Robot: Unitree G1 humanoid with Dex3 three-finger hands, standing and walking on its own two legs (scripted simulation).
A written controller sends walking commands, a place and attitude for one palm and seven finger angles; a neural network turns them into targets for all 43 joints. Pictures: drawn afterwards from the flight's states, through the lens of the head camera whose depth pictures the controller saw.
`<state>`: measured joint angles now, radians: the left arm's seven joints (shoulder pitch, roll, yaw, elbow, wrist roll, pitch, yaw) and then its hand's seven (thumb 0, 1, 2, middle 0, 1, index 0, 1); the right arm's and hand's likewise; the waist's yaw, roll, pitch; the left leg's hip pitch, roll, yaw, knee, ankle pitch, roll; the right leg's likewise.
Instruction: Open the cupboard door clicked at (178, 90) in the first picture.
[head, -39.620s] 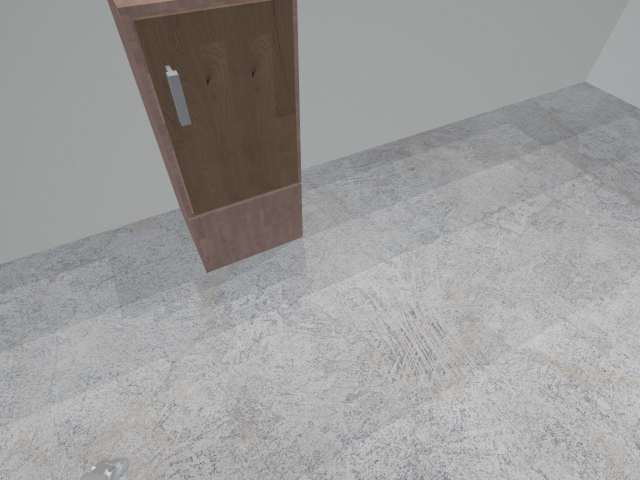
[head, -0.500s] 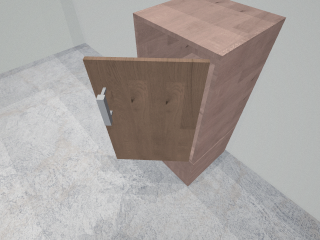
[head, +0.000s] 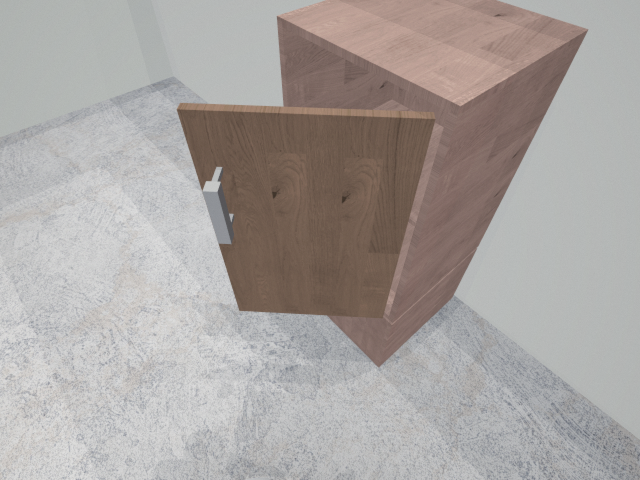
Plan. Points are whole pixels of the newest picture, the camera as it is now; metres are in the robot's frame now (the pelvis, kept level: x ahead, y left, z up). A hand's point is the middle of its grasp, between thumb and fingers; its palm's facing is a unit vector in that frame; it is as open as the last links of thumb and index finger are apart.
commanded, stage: come to a stop and stand still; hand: left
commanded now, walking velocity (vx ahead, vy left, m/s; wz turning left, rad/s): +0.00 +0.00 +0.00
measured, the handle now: (222, 205) +0.53 +0.22 -0.01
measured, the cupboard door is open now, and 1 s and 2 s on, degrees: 45 45 45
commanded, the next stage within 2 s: look again from close up in 0.28 s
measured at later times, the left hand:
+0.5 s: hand out of the picture +0.01 +0.21 -0.17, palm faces -0.01 -0.97 -0.22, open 7.4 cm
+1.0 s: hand out of the picture +0.07 +0.20 -0.17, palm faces -0.02 -0.98 -0.18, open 7.4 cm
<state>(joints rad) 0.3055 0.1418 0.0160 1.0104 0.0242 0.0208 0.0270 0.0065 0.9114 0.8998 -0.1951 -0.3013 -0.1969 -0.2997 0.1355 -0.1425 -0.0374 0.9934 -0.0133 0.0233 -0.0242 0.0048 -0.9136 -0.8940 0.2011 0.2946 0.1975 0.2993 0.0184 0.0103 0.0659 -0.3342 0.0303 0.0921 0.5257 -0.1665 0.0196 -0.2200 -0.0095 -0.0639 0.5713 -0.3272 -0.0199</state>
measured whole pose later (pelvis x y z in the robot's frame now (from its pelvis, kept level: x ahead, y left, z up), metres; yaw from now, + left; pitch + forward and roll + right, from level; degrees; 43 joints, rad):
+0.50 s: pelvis +0.00 +0.02 +0.00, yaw +0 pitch +0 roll -1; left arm 0.32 0.20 0.00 0.99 0.02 0.00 0.03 0.01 0.91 0.90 -0.20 -0.30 -0.20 -0.30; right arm 0.31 -0.16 0.00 1.03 -0.02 0.02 0.00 0.01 -0.91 -0.89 0.20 0.29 0.20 0.30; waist -0.01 0.00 0.02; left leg -0.33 0.00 0.09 0.50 -0.18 0.05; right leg -0.23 -0.02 -0.04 0.51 -0.28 0.00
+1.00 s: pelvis +0.05 +0.03 +0.01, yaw -2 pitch +0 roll +0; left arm 0.26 0.18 -0.01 1.07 0.02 -0.01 0.03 0.01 0.91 0.90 -0.20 -0.30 -0.20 -0.30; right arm 0.19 -0.16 0.01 1.09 -0.01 -0.02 -0.02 0.01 -0.91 -0.89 0.20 0.29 0.20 0.30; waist 0.01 -0.03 0.02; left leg -0.24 -0.02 0.11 0.47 -0.24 0.06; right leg -0.13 -0.03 -0.02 0.45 -0.32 0.02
